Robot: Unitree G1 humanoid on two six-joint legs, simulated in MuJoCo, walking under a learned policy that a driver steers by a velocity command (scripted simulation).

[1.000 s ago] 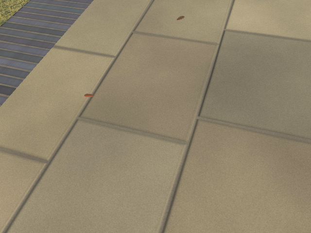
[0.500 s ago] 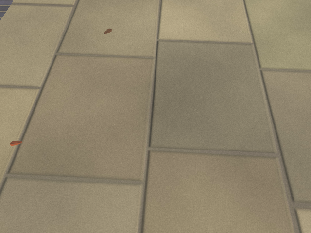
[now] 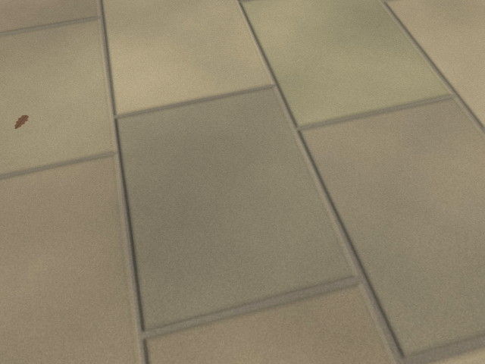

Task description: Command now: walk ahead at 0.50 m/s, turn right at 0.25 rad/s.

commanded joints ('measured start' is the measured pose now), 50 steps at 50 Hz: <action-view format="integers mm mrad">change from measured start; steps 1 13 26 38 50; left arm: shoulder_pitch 50 150 5 -233 70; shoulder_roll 116 168 147 59 88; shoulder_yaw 33 46 23 -1 30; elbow -47 89 13 -51 45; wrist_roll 18 3 14 10 16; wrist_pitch -29 -41 -90 -75 -68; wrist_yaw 9 31 40 25 20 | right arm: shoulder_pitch -8 -246 31 139 56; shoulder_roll -117 -39 -119 -145 -114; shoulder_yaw -26 6 -41 -55 -33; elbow -77 -122 -110 -84 -152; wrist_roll -9 -7 -19 0 -12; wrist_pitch -15 2 13 40 43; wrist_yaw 0 29 19 -38 -32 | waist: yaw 17 91 -29 -73 78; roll -86 -77 -3 62 -77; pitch -162 -2 -133 -72 -111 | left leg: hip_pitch -249 -246 346 147 -374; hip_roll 79 15 138 14 -43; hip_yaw -69 -18 -479 -310 -154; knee -30 -611 -935 -939 45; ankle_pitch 103 532 228 391 17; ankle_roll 6 -19 269 202 6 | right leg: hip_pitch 315 324 -305 -111 430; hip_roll -273 -253 -124 -40 -336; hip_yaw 369 104 129 88 488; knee -311 -410 601 -15 -292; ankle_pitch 198 140 -152 288 -107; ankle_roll -202 -137 59 147 -130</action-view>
